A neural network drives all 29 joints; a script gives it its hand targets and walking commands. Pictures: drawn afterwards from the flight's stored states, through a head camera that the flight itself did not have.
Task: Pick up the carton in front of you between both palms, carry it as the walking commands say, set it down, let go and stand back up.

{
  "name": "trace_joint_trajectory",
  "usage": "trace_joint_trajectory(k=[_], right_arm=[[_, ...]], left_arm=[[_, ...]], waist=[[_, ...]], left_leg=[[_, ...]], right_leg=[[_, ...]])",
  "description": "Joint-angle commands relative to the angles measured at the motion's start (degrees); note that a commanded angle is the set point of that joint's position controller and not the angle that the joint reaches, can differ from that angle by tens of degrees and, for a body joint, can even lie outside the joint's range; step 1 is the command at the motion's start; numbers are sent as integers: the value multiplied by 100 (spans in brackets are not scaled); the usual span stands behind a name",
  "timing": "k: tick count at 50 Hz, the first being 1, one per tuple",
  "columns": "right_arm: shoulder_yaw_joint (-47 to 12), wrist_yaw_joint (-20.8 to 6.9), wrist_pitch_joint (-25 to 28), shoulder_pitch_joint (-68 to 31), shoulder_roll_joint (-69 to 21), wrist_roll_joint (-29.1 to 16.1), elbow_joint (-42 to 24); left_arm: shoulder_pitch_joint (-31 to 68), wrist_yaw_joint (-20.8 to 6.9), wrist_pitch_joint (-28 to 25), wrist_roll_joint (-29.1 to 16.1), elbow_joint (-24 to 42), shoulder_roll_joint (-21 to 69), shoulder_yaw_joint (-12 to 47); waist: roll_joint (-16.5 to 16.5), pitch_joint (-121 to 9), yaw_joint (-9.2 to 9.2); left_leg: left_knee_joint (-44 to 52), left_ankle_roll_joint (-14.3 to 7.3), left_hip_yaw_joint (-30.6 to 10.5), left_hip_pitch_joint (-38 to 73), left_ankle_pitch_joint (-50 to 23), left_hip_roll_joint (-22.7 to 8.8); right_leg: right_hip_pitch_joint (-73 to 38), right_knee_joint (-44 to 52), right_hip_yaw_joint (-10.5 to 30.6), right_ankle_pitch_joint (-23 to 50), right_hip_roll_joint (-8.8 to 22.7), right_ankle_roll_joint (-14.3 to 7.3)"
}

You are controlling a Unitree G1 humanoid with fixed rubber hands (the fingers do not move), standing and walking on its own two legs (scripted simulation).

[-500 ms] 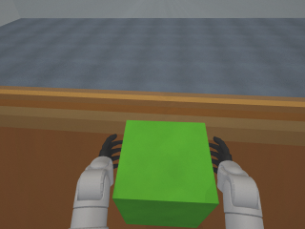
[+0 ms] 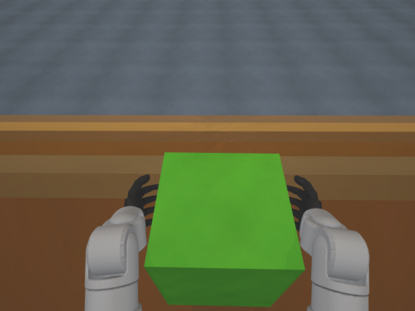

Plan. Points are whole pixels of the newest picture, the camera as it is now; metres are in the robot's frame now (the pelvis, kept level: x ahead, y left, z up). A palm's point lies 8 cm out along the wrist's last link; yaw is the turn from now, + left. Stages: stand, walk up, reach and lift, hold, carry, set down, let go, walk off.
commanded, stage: carry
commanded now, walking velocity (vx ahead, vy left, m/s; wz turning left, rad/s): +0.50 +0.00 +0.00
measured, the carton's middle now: (220, 233) +0.27 -0.01 +0.02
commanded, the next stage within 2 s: none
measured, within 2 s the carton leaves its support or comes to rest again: neither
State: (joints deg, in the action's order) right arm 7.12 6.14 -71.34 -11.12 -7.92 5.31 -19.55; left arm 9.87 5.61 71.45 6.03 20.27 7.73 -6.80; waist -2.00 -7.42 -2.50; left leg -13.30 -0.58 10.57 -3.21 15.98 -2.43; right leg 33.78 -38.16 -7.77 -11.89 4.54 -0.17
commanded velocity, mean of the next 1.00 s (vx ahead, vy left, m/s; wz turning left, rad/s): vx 0.33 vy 0.00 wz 0.00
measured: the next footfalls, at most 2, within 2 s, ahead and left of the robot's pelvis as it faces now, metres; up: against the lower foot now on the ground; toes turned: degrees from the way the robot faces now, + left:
right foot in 0.10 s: +0.25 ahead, -0.13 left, +0.00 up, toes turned -10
left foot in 0.58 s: +0.57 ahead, +0.08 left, +0.00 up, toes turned +11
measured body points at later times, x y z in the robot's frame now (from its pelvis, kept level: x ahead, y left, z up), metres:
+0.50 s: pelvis +0.34 -0.02 -0.01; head +0.36 -0.03 +0.44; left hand +0.60 +0.14 +0.06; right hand +0.62 -0.16 +0.06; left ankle +0.47 +0.10 -0.72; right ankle +0.21 -0.12 -0.75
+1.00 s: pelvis +0.62 +0.01 -0.02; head +0.67 +0.01 +0.42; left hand +0.99 +0.18 +0.09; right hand +1.01 -0.13 +0.09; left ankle +0.53 +0.06 -0.74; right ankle +0.75 -0.06 -0.74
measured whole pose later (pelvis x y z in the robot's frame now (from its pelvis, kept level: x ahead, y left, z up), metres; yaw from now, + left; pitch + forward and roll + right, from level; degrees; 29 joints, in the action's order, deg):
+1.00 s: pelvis +0.62 +0.01 -0.02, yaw +3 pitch +4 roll +0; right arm 12.2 6.8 -67.2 -37.8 -1.1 2.9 1.4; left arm 35.7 7.3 69.0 4.6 1.8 1.2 -11.0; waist -0.4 1.5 -1.0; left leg -33.8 -4.3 10.8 -12.1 25.0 0.7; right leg 32.5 -33.9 -8.1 -0.8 -0.3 -3.7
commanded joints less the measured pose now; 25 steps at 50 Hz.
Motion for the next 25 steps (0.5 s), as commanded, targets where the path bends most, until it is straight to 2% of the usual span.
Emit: trace_joint_trajectory(k=[1, 2, 3, 4, 5, 6, 7, 8, 9, 10, 11, 13, 15, 19, 21, 22, 24, 25], right_arm=[[-4062, -1661, -24, -2591, -4870, -2387, -28], [-4076, -1663, 1, -2625, -4914, -2374, -61], [-4094, -1663, 19, -2580, -4975, -2361, -72], [-4127, -1661, 34, -2613, -4944, -2338, -114], [-4182, -1667, 47, -2656, -5041, -2348, -249], [-4166, -1669, 84, -2567, -5057, -2290, -143], [-4247, -1669, 147, -2711, -5206, -2351, -273], [-4271, -1670, 226, -2592, -5321, -2328, -215], [-4261, -1662, 305, -2484, -5437, -2254, -152], [-4322, -1644, 383, -2420, -5552, -2222, -165], [-4393, -1619, 465, -2345, -5601, -2179, -198], [-4465, -1546, 612, -2137, -5672, -2096, -333], [-4464, -1459, 703, -1868, -5620, -1981, -384], [-4478, -1369, 727, -1736, -5384, -1919, -577], [-4483, -1371, 678, -1839, -5174, -1978, -640], [-4478, -1377, 646, -2035, -5034, -2043, -727], [-4423, -1387, 544, -2390, -4745, -2168, -739], [-4366, -1381, 493, -2520, -4598, -2221, -694]], left_arm=[[2525, -1320, -18, -2050, -46, 5011, 3948], [2508, -1336, -49, -2079, -19, 5077, 3958], [2493, -1357, -80, -2091, -8, 5119, 3952], [2424, -1385, -116, -2075, -6, 5165, 3953], [2402, -1407, -163, -2072, 11, 5108, 3949], [2333, -1443, -197, -2104, -88, 5203, 3978], [2416, -1468, -279, -2134, -58, 5357, 4051], [2374, -1484, -334, -2166, 48, 5476, 4091], [2514, -1494, -394, -2241, 189, 5620, 4218], [2554, -1512, -459, -2287, 275, 5754, 4282], [2532, -1535, -529, -2318, 315, 5819, 4333], [2286, -1594, -617, -2369, 332, 5817, 4366], [2144, -1648, -660, -2438, 471, 5643, 4420], [1943, -1681, -677, -2445, 642, 5243, 4437], [1980, -1645, -650, -2399, 697, 4974, 4409], [2146, -1613, -636, -2407, 804, 4810, 4409], [2501, -1522, -559, -2398, 887, 4518, 4391], [2704, -1478, -511, -2406, 910, 4417, 4397]], waist=[[-838, -441, 121], [-733, -611, 215], [-499, -925, 266], [-155, -1359, 409], [1357, -1767, 437], [1841, -1695, 399], [1322, -1623, 389], [773, -1625, 391], [629, -1649, 380], [486, -1636, 342], [586, -1607, 337], [916, -1561, 350], [979, -1351, 368], [1121, -815, 390], [1153, -626, 426], [1140, -548, 509], [1138, -448, 429], [987, -610, 259]], left_leg=[[-163, -461, -351, 339, -2333, -1075], [-810, -328, -94, 184, -3023, -980], [-1737, -135, 261, -145, -3303, -781], [-2832, 65, 270, -1064, -2544, -580], [-4714, 308, 210, -2430, -760, -7], [-5683, 183, -445, -3692, 1095, 322], [-6060, 26, -816, -3970, 1146, -82], [-6051, -57, -975, -3900, 1025, -272], [-5728, -83, -1036, -3803, 725, -400], [-5374, -73, -1053, -3573, 406, -486], [-4946, -43, -938, -3451, 273, -473], [-4340, -15, -684, -3343, 66, -401], [-3715, 25, -456, -3412, -244, -299], [-2519, 5, -16, -3355, -879, -73], [-2086, -50, 164, -3070, -1181, 53], [-1994, -115, 233, -2990, -1222, 144], [-1744, -222, 292, -2516, -1249, 194], [-1606, -304, 379, -1831, -1158, 338]], right_leg=[[-942, 1050, -723, 679, -372, -39], [-1624, 1248, -873, 639, -512, -101], [-2554, 1307, -986, 423, -570, -179], [-3819, 1283, -260, 102, -52, -349], [-4707, 1900, 2408, -499, 1530, -954], [-5181, 2390, 3571, 222, 2035, -1400], [-5074, 2253, 3219, 1139, 2009, -1391], [-4740, 2059, 2624, 1588, 1840, -1169], [-4497, 2041, 2194, 1788, 1778, -1022], [-4192, 2202, 1797, 1610, 1613, -869], [-4015, 2311, 1476, 1476, 1493, -744], [-3893, 2492, 1105, 1401, 1401, -716], [-3976, 2554, 761, 1620, 1250, -746], [-3975, 2429, 181, 2153, 949, -673], [-3862, 2318, -42, 2329, 851, -620], [-3859, 2130, -97, 2393, 803, -627], [-3740, 1792, -130, 2670, 839, -588], [-3526, 1156, -288, 3016, 752, -516]])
